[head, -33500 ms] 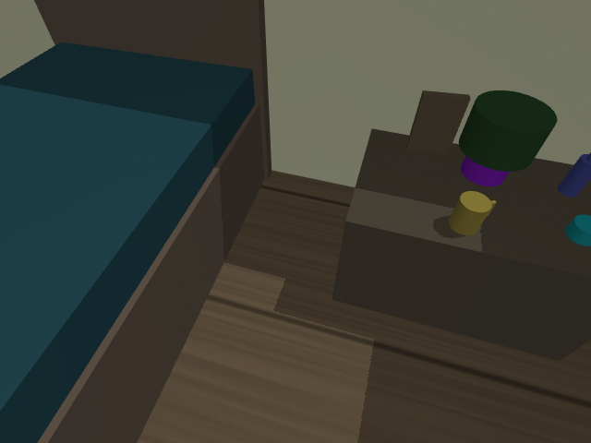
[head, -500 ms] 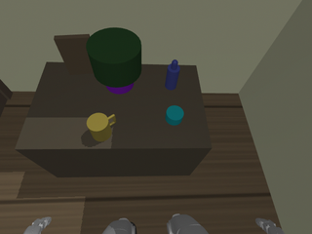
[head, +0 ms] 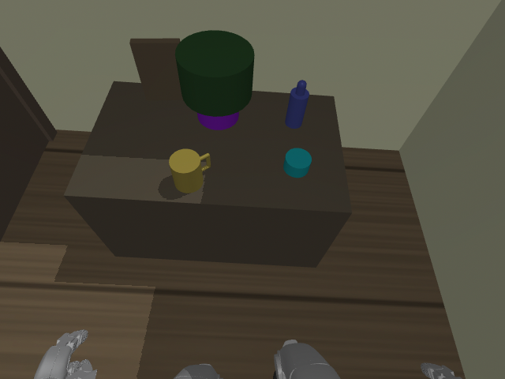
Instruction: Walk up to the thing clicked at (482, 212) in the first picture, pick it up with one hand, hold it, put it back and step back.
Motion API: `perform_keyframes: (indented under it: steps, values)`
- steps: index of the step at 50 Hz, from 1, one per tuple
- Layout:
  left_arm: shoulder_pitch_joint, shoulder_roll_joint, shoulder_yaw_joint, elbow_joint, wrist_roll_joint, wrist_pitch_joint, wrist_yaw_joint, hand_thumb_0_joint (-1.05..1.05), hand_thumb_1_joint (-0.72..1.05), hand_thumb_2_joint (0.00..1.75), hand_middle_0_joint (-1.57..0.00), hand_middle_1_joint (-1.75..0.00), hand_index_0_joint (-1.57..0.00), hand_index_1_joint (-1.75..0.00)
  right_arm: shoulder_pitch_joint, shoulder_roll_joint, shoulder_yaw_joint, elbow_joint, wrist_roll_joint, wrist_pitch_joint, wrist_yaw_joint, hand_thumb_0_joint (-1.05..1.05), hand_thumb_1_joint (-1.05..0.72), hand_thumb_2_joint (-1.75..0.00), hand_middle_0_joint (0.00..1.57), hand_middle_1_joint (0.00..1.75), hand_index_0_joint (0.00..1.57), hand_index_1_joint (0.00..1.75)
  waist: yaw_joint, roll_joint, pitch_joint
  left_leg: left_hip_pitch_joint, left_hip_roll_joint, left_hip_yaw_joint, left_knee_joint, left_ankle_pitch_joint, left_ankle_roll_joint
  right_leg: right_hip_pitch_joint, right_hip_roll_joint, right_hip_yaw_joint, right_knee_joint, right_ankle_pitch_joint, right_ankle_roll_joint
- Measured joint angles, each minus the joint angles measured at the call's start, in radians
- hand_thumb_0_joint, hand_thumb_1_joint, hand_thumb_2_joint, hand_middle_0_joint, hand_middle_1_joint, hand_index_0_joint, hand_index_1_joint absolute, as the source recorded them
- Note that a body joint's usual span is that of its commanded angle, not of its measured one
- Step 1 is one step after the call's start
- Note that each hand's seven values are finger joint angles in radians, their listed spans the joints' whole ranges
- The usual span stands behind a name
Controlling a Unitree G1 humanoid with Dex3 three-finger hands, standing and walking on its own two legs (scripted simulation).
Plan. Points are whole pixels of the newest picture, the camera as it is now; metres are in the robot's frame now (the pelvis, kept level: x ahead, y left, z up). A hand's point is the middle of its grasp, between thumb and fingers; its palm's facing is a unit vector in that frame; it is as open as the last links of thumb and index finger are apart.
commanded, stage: step back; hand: left
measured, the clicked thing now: (192, 168) +0.65 +0.16 -0.25
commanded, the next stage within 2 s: none
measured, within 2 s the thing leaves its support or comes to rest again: neither
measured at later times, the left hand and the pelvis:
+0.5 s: hand out of the picture -0.07 +0.23 -0.13, palm faces -0.05 -0.91 -0.41, open 7.4 cm; pelvis -0.16 -0.03 +0.01, yaw -4 degrees
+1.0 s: hand out of the picture -0.23 +0.22 -0.15, palm faces -0.06 -0.92 -0.40, open 7.4 cm; pelvis -0.33 -0.05 -0.01, yaw -4 degrees
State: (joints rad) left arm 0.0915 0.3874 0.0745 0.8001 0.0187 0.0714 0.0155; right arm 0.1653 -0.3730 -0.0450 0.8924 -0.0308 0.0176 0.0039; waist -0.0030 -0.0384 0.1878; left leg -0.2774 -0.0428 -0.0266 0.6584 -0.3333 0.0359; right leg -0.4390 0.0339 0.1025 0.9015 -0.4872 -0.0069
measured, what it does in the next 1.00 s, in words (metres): walks backwards: right foot, then left foot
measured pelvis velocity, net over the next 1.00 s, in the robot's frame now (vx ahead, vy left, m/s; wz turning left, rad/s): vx -0.33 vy -0.05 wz -0.07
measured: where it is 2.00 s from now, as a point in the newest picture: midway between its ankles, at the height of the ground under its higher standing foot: outside the picture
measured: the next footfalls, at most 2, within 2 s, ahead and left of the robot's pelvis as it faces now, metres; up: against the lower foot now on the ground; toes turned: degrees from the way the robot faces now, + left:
right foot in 0.32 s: -0.10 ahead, -0.16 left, +0.00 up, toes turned -2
left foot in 0.66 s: -0.19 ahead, +0.09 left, +0.00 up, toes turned -1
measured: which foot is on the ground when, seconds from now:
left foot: down 0.00-0.36, up 0.38-0.64, down 0.66-1.00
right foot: up 0.00-0.30, down 0.32-0.68, up 0.70-0.98, down 1.00-1.00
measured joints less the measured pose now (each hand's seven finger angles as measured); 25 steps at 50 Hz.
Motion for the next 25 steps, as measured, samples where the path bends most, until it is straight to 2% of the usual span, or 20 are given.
perform_keyframes:
  steps: [1, 3, 7, 11, 14, 16, 17, 18, 20, 21, 23, 25]
  values:
    - [0.004, 0.003, 0.002, 0.007, -0.003, 0.005, 0.002, 0.00, 0.90, 0.90, -0.21, -0.30, -0.20, -0.30, 0.000, 0.007, 0.004, -0.003, -0.002, -0.002, 0.000, 0.01, -0.90, -0.90, 0.20, 0.30, 0.20, 0.30, -0.004, 0.000, -0.006, -0.002, 0.008, -0.004, -0.015, 0.015, 0.000, -0.016, 0.034, 0.026, 0.088, -0.027, -0.006]
    - [0.017, 0.009, 0.006, 0.014, -0.009, 0.004, 0.002, 0.00, 0.90, 0.90, -0.21, -0.30, -0.20, -0.30, -0.001, 0.016, 0.009, -0.008, -0.002, -0.003, -0.006, 0.01, -0.90, -0.90, 0.21, 0.30, 0.20, 0.30, -0.001, -0.002, -0.017, -0.007, 0.023, -0.002, -0.049, 0.048, -0.001, -0.035, 0.073, 0.046, 0.218, -0.029, -0.008]
    - [0.052, 0.017, 0.015, 0.016, -0.005, -0.005, -0.002, 0.00, 0.90, 0.90, -0.21, -0.30, -0.20, -0.30, -0.020, 0.021, 0.007, -0.033, -0.001, -0.005, -0.013, 0.01, -0.90, -0.90, 0.21, 0.30, 0.21, 0.30, 0.010, -0.002, -0.021, -0.031, 0.047, 0.013, -0.079, 0.096, -0.004, -0.006, 0.080, 0.052, 0.287, -0.018, 0.023]
    - [0.083, 0.022, 0.018, 0.027, -0.001, -0.003, -0.008, 0.00, 0.90, 0.90, -0.20, -0.30, -0.20, -0.30, -0.049, 0.015, 0.005, -0.067, 0.000, -0.008, -0.015, 0.01, -0.90, -0.90, 0.21, 0.30, 0.21, 0.30, 0.017, 0.003, -0.010, -0.072, 0.071, 0.035, -0.070, 0.127, -0.011, 0.072, 0.041, 0.031, 0.151, -0.022, 0.042]
    - [0.095, 0.018, 0.016, 0.040, 0.000, -0.006, -0.015, 0.00, 0.90, 0.90, -0.20, -0.30, -0.20, -0.30, -0.066, 0.002, 0.004, -0.087, -0.002, -0.002, -0.011, 0.01, -0.90, -0.90, 0.21, 0.30, 0.21, 0.30, 0.021, 0.014, -0.006, -0.114, 0.088, 0.047, -0.041, 0.145, -0.026, 0.150, 0.001, -0.012, -0.049, 0.005, 0.032]
    - [0.107, 0.013, 0.014, 0.050, 0.003, -0.016, -0.021, 0.00, 0.90, 0.90, -0.20, -0.30, -0.20, -0.30, -0.072, -0.012, 0.002, -0.091, 0.003, 0.009, -0.008, 0.01, -0.90, -0.90, 0.21, 0.30, 0.21, 0.30, 0.025, 0.026, -0.016, -0.153, 0.100, 0.051, -0.007, 0.150, -0.042, 0.213, -0.018, -0.041, -0.218, 0.070, 0.016]
    - [0.104, -0.002, 0.015, 0.061, 0.007, -0.020, -0.022, 0.00, 0.90, 0.90, -0.20, -0.30, -0.20, -0.30, -0.078, -0.025, -0.002, -0.086, 0.007, 0.015, -0.008, 0.01, -0.90, -0.90, 0.21, 0.30, 0.21, 0.30, 0.021, 0.059, -0.010, -0.169, 0.118, 0.033, 0.013, 0.153, -0.048, 0.221, 0.001, -0.059, -0.241, 0.079, 0.012]
    - [0.107, -0.016, 0.012, 0.066, 0.013, -0.021, -0.025, 0.00, 0.90, 0.90, -0.20, -0.30, -0.20, -0.30, -0.078, -0.034, -0.008, -0.077, 0.013, 0.023, -0.011, 0.01, -0.90, -0.90, 0.21, 0.30, 0.21, 0.30, 0.011, 0.086, -0.010, -0.186, 0.111, -0.004, 0.037, 0.109, -0.045, 0.215, 0.012, -0.078, -0.237, 0.088, 0.008]
    - [0.127, -0.024, 0.004, 0.060, 0.021, -0.018, -0.034, 0.00, 0.90, 0.90, -0.21, -0.30, -0.20, -0.30, -0.061, -0.031, -0.015, -0.056, 0.018, 0.037, -0.020, 0.01, -0.90, -0.90, 0.21, 0.30, 0.20, 0.30, 0.026, 0.071, -0.031, -0.229, 0.035, -0.057, 0.177, -0.073, -0.048, 0.182, -0.010, -0.068, -0.215, 0.101, -0.004]
    - [0.134, -0.029, 0.000, 0.058, 0.021, -0.017, -0.033, 0.00, 0.90, 0.90, -0.21, -0.30, -0.20, -0.30, -0.049, -0.032, -0.015, -0.047, 0.021, 0.040, -0.022, 0.01, -0.90, -0.90, 0.21, 0.30, 0.20, 0.30, 0.034, 0.062, -0.039, -0.245, -0.006, -0.078, 0.266, -0.111, -0.048, 0.174, -0.024, -0.061, -0.221, 0.114, -0.006]
    - [0.138, -0.039, -0.003, 0.058, 0.024, -0.015, -0.027, 0.00, 0.90, 0.90, -0.21, -0.30, -0.20, -0.30, -0.022, -0.038, -0.014, -0.038, 0.027, 0.036, -0.023, 0.01, -0.90, -0.90, 0.20, 0.30, 0.20, 0.30, 0.034, 0.058, -0.050, -0.258, -0.059, -0.101, 0.400, -0.125, -0.046, 0.166, -0.044, -0.061, -0.248, 0.148, -0.004]
    - [0.131, -0.041, -0.002, 0.050, 0.027, -0.013, -0.023, 0.01, 0.90, 0.90, -0.21, -0.30, -0.20, -0.30, 0.005, -0.043, -0.012, -0.033, 0.027, 0.028, -0.025, 0.01, -0.90, -0.90, 0.20, 0.30, 0.20, 0.30, 0.029, 0.059, -0.055, -0.240, -0.076, -0.098, 0.463, -0.131, -0.051, 0.151, -0.054, -0.071, -0.266, 0.175, -0.003]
